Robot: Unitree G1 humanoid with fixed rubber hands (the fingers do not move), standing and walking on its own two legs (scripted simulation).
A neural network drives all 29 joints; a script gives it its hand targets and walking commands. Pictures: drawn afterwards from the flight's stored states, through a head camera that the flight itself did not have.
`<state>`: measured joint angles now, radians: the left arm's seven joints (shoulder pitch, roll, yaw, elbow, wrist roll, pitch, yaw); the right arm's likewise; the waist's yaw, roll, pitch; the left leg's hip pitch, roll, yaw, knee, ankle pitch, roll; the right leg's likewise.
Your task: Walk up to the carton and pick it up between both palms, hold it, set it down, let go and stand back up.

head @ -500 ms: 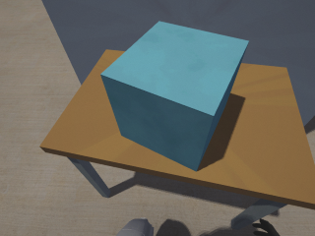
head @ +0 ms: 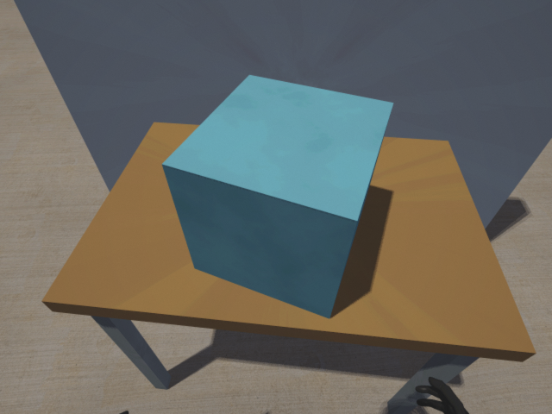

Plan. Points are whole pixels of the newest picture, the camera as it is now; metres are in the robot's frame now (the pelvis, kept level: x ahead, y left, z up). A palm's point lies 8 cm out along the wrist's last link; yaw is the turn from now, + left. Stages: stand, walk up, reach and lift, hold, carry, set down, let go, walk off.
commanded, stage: walk up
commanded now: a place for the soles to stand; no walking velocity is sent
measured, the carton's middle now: (287, 191) +0.48 +0.00 +0.04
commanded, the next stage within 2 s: none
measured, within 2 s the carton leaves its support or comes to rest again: neither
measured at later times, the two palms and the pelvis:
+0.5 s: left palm out of the picture +0.08 +0.27 -0.10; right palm out of the picture +0.07 -0.24 -0.11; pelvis +0.00 +0.02 +0.00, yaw -6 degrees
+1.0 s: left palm out of the picture +0.12 +0.30 -0.10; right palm out of the picture +0.04 -0.24 -0.13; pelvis -0.02 +0.05 -0.01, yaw -13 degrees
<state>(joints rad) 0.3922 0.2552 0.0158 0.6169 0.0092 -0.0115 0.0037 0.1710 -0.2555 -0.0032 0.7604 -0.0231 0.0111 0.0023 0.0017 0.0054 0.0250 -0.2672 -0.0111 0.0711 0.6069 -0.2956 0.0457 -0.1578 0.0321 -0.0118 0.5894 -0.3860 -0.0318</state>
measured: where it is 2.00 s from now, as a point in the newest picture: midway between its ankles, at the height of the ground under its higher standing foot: outside the picture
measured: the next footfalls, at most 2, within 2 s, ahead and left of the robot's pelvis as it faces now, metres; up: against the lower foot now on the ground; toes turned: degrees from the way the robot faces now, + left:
right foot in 1.38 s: +0.02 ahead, -0.07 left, +0.00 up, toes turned -8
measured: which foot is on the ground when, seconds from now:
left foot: down 0.00-1.00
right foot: down 0.00-1.00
